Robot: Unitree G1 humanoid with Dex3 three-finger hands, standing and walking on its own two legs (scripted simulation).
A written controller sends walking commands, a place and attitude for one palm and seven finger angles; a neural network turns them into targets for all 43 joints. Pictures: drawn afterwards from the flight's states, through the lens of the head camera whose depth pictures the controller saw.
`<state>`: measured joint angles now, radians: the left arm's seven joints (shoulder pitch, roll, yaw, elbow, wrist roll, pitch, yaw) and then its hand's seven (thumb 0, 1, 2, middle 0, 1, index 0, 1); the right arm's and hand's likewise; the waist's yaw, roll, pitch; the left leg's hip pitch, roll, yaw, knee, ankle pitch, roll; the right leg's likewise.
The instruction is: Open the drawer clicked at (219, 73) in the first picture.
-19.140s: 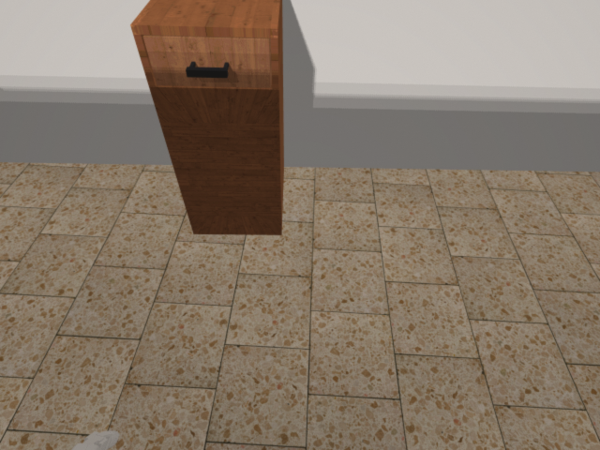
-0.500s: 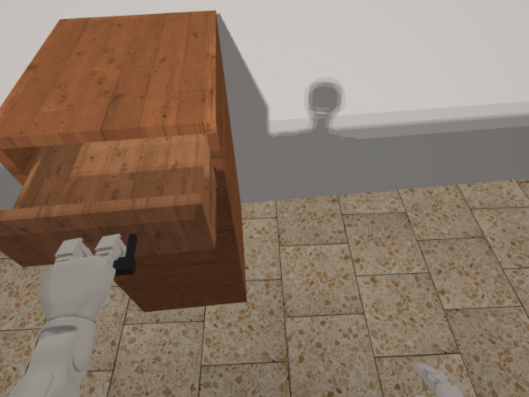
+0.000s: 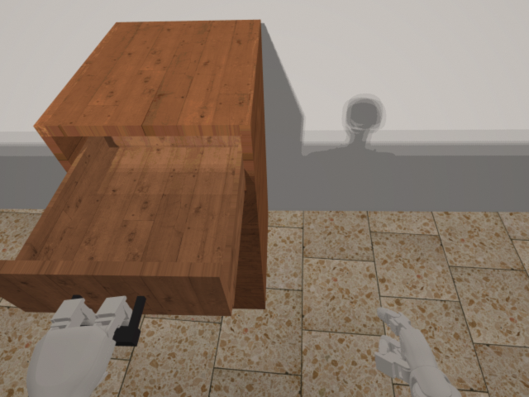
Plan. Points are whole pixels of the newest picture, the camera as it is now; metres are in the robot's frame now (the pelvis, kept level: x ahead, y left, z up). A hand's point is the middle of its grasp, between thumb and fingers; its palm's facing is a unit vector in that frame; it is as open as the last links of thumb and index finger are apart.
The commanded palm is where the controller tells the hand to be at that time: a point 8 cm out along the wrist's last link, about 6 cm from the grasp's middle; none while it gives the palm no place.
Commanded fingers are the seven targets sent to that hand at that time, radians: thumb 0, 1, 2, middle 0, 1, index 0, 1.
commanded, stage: pull the drawer open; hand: left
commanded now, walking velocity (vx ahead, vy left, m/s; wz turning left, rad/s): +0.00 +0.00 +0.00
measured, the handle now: (101, 319) +0.20 +0.26 +0.03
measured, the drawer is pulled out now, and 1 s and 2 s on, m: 0.27 0.30 0.30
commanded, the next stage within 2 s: open the thumb to release the handle in 0.36 s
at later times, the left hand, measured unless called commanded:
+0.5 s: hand (88, 393) +0.12 +0.25 +0.01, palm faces -0.01 -0.04 -1.00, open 5.6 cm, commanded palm +0.09 +0.25 +0.06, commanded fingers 0.00 0.69 0.81 -0.38 -1.33 -0.38 -1.33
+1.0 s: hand (87, 393) +0.12 +0.25 +0.01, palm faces -0.02 -0.06 -1.00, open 12.7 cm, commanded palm +0.09 +0.26 +0.06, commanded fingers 0.00 -0.50 0.30 -0.30 -1.20 -0.30 -1.20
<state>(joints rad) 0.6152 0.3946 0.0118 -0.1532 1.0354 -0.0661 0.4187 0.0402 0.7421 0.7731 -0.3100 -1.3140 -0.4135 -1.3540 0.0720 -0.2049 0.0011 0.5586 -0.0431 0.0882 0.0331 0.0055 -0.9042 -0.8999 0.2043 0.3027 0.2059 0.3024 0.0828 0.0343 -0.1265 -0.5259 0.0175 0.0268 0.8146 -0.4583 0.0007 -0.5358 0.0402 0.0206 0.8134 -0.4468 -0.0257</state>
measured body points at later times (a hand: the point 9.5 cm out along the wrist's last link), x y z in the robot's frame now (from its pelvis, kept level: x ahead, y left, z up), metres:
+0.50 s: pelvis -0.02 -0.01 -0.01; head +0.01 -0.04 +0.43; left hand +0.11 +0.25 +0.06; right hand +0.17 -0.25 -0.11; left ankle -0.03 +0.12 -0.70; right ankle -0.03 -0.11 -0.70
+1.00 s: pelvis -0.03 -0.02 -0.01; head +0.00 -0.04 +0.44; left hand +0.11 +0.25 +0.07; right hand +0.19 -0.23 -0.10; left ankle -0.03 +0.12 -0.70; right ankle -0.03 -0.11 -0.70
